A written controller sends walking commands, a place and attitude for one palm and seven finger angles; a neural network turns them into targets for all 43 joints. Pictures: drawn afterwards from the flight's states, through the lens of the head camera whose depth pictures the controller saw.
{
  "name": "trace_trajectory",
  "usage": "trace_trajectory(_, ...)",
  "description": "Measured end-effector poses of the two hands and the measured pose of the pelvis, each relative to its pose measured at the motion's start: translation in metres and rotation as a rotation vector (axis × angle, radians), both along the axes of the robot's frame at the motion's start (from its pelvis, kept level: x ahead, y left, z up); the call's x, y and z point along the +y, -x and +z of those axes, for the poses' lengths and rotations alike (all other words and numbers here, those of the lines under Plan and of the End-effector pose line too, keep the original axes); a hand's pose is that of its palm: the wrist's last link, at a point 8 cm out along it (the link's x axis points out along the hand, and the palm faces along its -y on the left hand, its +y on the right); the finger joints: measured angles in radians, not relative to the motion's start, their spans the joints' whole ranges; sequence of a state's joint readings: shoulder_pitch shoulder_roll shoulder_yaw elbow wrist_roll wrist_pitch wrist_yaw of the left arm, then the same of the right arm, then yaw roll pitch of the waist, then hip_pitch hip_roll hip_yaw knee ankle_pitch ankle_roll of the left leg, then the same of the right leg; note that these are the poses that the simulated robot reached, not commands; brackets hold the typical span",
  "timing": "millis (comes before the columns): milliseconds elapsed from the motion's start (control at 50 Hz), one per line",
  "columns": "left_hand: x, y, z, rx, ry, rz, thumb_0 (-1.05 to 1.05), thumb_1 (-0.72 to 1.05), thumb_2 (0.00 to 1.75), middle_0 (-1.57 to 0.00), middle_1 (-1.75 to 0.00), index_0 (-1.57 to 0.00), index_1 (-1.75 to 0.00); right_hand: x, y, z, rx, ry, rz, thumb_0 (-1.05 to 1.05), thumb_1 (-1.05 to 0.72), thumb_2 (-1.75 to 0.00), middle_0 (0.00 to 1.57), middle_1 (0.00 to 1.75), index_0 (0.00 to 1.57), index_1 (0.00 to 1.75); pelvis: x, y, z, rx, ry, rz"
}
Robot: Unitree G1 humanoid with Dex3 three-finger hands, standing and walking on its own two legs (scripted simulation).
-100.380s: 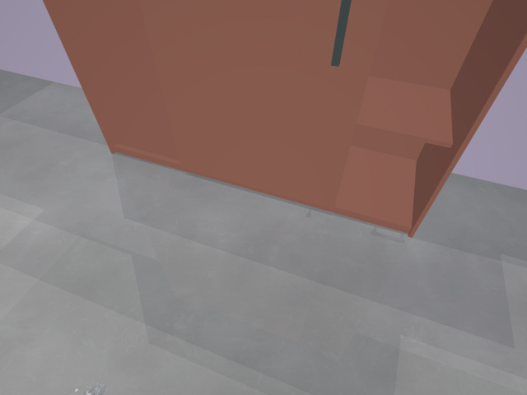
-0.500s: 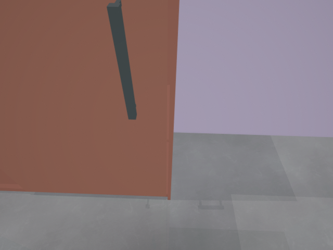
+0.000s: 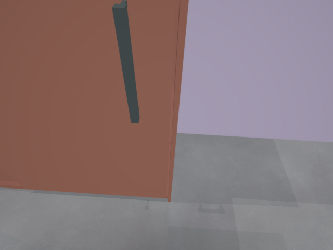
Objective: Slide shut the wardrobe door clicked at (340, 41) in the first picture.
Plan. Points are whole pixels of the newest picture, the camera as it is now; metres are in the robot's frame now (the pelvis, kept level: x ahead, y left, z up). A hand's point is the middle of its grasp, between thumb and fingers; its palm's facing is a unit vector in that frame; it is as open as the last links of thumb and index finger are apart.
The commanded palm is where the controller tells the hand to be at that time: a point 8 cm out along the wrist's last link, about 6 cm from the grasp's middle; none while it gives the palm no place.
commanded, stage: come to a stop and stand still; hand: left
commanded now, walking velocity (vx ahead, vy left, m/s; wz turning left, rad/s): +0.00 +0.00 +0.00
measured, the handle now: (130, 72) +0.50 +0.14 +0.17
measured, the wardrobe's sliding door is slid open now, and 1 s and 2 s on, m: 0.01 0.01 0.01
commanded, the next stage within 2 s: look again from close up in 0.20 s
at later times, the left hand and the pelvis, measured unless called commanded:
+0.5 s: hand out of the picture +0.00 +0.17 -0.17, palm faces +0.04 -0.98 -0.19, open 7.4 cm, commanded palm none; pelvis +0.01 +0.00 +0.00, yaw +0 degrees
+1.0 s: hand out of the picture -0.01 +0.16 -0.18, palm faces +0.05 -0.98 -0.17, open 7.4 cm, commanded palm none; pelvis +0.01 +0.00 +0.00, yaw +1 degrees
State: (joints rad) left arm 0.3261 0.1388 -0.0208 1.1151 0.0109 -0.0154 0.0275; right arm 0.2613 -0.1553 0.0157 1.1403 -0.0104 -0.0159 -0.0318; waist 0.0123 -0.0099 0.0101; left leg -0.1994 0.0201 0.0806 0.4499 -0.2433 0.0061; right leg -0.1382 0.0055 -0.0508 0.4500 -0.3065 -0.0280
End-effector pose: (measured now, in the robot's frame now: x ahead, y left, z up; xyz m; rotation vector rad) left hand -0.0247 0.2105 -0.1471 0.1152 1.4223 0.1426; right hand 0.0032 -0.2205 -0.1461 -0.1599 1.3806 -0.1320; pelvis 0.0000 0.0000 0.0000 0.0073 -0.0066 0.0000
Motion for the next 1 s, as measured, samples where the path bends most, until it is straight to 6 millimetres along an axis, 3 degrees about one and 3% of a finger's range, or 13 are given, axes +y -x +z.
trace_trajectory(200,0.008,-0.014,0.001,-0.021,-0.015,-0.001,0.01,0.9,0.9,-0.2,-0.3,-0.19,-0.29,0.001,-0.01,0.001,-0.011,0.006,0.007,0.01,-0.92,-0.9,0.2,0.3,0.2,0.29,0.002,-0.006,0.0,-0.003,-0.001,0.002)
trace_trajectory(400,0.012,-0.022,0.003,-0.033,-0.024,-0.002,0.01,0.9,0.9,-0.2,-0.3,-0.19,-0.29,0.004,-0.008,0.0,0.006,-0.001,0.01,0.01,-0.92,-0.9,0.2,0.3,0.2,0.29,0.003,-0.008,0.001,-0.001,-0.003,0.007)
trace_trajectory(1000,0.0,-0.005,0.001,0.001,-0.006,0.025,0.01,0.9,0.9,-0.2,-0.3,-0.19,-0.29,0.004,-0.002,0.0,0.03,-0.006,0.011,0.01,-0.92,-0.9,0.2,0.3,0.2,0.3,-0.001,-0.008,0.001,-0.004,-0.004,0.015)
